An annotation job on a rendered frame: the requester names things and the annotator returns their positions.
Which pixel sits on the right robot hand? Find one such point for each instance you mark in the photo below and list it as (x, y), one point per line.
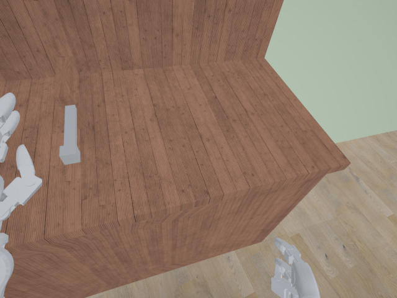
(298, 281)

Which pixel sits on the counter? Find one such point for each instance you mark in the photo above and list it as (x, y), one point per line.
(192, 146)

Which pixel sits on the tap lever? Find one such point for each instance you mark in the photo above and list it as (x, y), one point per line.
(69, 152)

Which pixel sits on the left robot forearm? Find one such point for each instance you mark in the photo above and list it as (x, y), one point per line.
(6, 263)

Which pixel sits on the left robot hand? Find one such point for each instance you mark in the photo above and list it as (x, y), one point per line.
(20, 190)

